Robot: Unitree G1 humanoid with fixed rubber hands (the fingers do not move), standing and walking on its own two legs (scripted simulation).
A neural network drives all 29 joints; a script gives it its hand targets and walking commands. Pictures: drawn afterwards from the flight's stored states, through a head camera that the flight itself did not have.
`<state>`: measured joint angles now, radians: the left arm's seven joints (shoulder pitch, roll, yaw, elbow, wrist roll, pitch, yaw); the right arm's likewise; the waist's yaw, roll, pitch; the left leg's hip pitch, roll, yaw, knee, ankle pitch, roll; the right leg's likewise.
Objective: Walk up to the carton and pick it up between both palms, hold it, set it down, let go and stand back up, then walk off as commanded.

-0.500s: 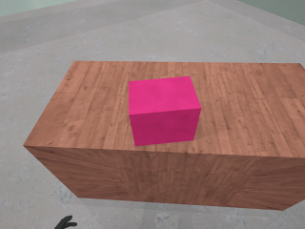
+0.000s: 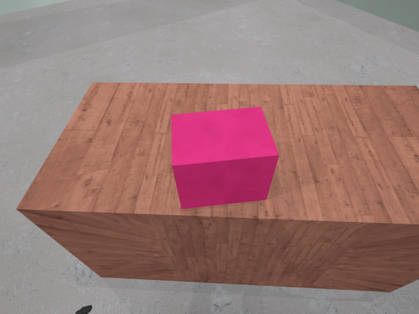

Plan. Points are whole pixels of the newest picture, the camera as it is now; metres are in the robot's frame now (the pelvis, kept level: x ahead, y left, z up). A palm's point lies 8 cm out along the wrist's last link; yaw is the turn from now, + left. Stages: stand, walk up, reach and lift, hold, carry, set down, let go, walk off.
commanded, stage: walk up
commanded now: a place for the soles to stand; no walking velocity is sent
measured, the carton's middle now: (220, 158) +0.47 +0.00 -0.03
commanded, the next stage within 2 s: stand in 0.70 s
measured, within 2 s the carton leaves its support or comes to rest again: neither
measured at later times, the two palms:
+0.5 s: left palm (81, 309) +0.15 +0.29 -0.12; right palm out of the picture +0.07 -0.30 -0.12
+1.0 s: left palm out of the picture +0.09 +0.29 -0.10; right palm out of the picture +0.13 -0.30 -0.11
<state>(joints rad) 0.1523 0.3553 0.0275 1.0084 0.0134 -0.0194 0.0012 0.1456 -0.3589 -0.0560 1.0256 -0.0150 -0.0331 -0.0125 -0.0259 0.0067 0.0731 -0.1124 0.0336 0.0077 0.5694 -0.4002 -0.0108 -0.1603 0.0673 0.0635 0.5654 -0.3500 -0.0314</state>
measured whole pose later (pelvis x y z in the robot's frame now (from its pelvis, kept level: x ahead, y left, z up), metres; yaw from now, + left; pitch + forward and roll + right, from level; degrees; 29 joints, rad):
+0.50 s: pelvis +0.02 +0.00 -0.01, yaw +1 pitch -6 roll -2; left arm 0.07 0.35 0.02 0.89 0.01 -0.01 0.02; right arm 0.20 -0.35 -0.06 0.97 0.00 0.00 -0.03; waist -0.03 0.02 0.19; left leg -0.22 0.02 -0.04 0.71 -0.43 0.01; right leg -0.24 0.03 -0.06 0.65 -0.31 -0.03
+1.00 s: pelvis +0.01 -0.01 +0.00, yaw +1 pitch -5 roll +0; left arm 0.10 0.35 0.01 1.05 0.00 -0.02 -0.01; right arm 0.04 -0.33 -0.04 1.02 0.00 -0.01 0.00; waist 0.01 0.01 0.12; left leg -0.17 0.00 -0.04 0.53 -0.27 -0.02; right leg -0.18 0.02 0.02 0.54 -0.27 -0.01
